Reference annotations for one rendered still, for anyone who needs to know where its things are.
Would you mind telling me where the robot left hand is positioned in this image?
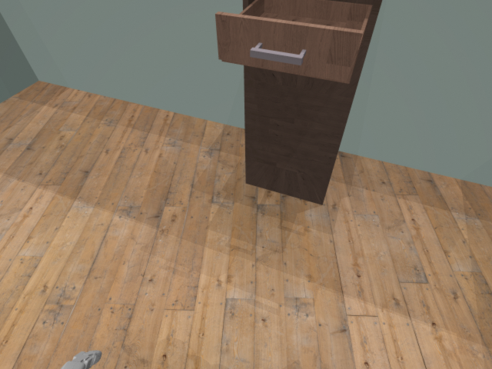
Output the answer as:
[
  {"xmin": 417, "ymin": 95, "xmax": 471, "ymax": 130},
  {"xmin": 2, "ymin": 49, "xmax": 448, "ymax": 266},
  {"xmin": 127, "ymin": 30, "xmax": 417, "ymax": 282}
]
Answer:
[{"xmin": 61, "ymin": 351, "xmax": 102, "ymax": 369}]

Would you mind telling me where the cabinet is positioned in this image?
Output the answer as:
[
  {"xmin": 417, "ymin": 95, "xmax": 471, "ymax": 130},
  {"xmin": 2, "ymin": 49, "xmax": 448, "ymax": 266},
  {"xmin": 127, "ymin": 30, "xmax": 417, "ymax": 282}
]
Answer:
[{"xmin": 243, "ymin": 0, "xmax": 382, "ymax": 205}]

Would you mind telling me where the drawer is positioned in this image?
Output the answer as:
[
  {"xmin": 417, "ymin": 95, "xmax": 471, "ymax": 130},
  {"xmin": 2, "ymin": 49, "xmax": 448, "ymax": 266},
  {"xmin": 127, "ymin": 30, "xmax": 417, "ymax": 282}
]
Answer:
[{"xmin": 215, "ymin": 0, "xmax": 372, "ymax": 84}]

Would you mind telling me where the handle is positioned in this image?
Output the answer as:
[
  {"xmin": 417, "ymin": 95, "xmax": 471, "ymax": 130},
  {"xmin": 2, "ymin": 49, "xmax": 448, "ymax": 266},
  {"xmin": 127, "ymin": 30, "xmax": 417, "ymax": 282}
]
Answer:
[{"xmin": 250, "ymin": 42, "xmax": 307, "ymax": 65}]

